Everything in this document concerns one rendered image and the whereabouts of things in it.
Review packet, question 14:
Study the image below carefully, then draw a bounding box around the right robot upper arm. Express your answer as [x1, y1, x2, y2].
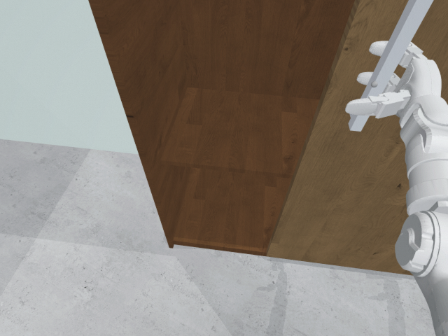
[395, 211, 448, 336]

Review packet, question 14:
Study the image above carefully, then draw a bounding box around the wardrobe door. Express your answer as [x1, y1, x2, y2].
[266, 0, 448, 275]

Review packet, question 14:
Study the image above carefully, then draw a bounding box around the robot right forearm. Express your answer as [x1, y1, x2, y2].
[399, 95, 448, 216]

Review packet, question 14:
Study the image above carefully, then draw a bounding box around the handle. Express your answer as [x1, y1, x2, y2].
[348, 0, 434, 132]

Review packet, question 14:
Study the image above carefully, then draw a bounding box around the robot right hand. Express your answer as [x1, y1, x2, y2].
[345, 41, 442, 118]

